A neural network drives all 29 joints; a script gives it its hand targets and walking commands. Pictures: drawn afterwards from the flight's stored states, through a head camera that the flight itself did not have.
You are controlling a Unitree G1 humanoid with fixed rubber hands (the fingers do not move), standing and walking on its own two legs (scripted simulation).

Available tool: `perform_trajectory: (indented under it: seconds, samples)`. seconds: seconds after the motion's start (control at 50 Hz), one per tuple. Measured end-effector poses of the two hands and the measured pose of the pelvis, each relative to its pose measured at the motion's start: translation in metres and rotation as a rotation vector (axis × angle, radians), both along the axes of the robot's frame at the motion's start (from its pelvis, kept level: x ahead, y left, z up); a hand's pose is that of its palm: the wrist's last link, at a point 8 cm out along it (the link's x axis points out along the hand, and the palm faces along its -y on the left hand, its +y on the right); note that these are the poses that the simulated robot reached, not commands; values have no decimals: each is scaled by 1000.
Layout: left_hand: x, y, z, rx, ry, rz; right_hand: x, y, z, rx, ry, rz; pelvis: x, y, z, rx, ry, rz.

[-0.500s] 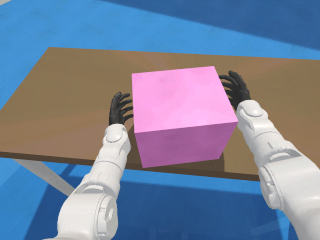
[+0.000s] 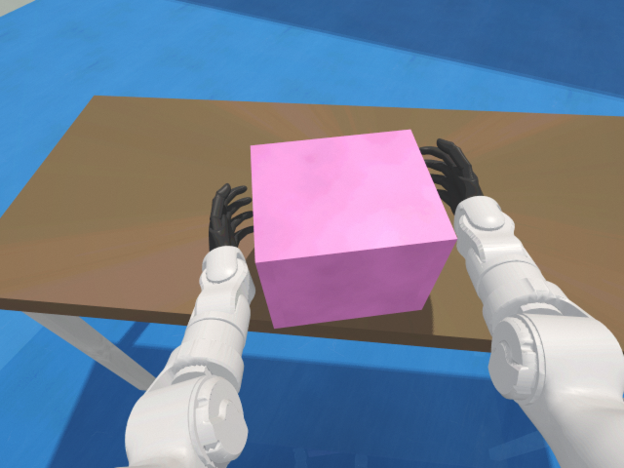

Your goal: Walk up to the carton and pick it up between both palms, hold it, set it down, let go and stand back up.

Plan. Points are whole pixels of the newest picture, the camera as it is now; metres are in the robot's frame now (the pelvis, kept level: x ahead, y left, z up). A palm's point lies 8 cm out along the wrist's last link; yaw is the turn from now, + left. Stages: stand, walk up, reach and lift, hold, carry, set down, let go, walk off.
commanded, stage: reach and lift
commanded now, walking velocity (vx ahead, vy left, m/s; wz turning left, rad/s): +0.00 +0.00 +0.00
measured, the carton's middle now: (340, 231) +0.45 +0.01 +0.03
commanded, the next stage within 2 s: none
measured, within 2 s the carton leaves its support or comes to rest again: leaves its support in 1.42 s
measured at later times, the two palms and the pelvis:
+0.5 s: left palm (227, 244) +0.41 +0.17 +0.05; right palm (461, 200) +0.47 -0.14 +0.09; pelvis +0.00 +0.00 +0.00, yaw +0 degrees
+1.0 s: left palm (214, 257) +0.38 +0.18 +0.06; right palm (457, 212) +0.44 -0.13 +0.09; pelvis -0.02 +0.00 +0.00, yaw +0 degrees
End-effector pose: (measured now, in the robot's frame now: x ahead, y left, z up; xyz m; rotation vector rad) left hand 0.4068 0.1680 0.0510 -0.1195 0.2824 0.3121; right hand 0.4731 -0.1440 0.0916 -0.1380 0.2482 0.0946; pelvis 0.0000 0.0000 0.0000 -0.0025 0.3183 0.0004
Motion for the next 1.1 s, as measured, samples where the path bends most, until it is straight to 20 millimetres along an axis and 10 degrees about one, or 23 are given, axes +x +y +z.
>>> perform_trajectory:
  seconds: [1.1]
  samples:
    - [-33, 14, 4, 16, -66, 29, -35, 17, 3, 19, -165, -3, -23, -2, 1, 10, -29, 1]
